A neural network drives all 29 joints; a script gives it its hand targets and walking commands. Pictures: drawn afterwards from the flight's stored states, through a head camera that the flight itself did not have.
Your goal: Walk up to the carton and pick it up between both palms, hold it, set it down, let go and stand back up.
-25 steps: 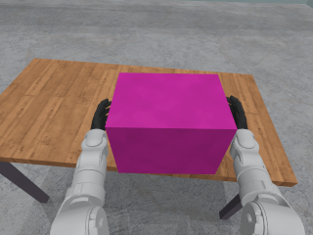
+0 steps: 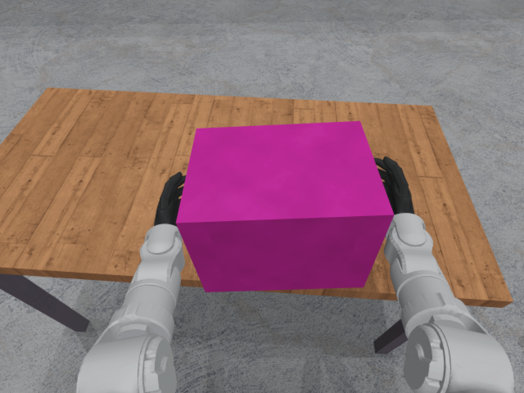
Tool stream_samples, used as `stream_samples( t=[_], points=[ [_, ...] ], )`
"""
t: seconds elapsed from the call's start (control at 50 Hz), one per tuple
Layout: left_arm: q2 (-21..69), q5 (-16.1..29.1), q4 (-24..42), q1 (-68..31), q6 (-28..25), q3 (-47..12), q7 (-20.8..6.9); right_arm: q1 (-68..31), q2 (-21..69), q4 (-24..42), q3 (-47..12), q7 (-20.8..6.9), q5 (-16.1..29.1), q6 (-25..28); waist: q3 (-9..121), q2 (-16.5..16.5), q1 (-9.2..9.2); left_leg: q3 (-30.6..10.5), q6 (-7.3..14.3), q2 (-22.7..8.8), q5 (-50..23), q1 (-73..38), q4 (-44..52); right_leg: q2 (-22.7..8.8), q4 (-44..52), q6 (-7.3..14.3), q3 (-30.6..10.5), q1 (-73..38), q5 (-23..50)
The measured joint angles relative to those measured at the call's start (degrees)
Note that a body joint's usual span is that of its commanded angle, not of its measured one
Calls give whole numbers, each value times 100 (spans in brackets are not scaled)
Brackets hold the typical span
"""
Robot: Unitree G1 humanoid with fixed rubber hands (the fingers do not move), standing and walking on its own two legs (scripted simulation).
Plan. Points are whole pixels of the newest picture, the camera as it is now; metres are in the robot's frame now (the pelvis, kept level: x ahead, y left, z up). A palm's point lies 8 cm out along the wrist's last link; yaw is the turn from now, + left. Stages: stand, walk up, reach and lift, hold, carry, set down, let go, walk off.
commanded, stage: set down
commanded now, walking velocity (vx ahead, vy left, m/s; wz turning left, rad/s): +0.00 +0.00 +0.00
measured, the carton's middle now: (280, 208) +0.42 +0.00 +0.02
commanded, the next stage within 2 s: none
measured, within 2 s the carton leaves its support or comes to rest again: rests again in 0.62 s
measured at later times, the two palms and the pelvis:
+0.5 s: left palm (177, 228) +0.38 +0.17 +0.00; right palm (395, 222) +0.39 -0.20 +0.02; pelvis -0.01 +0.00 -0.01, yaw -2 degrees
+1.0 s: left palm (178, 232) +0.38 +0.17 -0.01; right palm (395, 228) +0.38 -0.20 +0.01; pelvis -0.03 +0.01 -0.01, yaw -3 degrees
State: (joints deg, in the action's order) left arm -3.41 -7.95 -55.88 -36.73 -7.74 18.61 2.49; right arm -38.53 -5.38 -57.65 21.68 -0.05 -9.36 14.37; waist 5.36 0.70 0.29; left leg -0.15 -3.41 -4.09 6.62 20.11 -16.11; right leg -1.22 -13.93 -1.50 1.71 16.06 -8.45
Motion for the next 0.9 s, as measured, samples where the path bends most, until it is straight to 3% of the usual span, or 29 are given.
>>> stream_samples(
  t=[0.24, 0.6, 0.9],
  points=[
    [-128, 288, -850, -207, -664, -148, 97, -91, -105, -304, -139, 43, 94, 257, 173, -118, -10, 33, 4, -32, -5, 523, -124, 28, -185, 7, -44, 573, -8],
    [-302, 827, -2294, -827, -1861, -322, 119, -465, -271, -1141, 86, 70, -129, 1086, 385, -307, 125, 185, 68, -25, -21, 1228, -373, 11, -506, -41, -215, 1381, 27],
    [-362, 885, -2804, -1164, -2400, -176, 97, -918, -379, -1786, 589, -47, -444, 1499, 453, -242, 127, 254, 127, -12, 1, 1715, -659, -5, -840, -70, -305, 1923, 5]
  ],
)
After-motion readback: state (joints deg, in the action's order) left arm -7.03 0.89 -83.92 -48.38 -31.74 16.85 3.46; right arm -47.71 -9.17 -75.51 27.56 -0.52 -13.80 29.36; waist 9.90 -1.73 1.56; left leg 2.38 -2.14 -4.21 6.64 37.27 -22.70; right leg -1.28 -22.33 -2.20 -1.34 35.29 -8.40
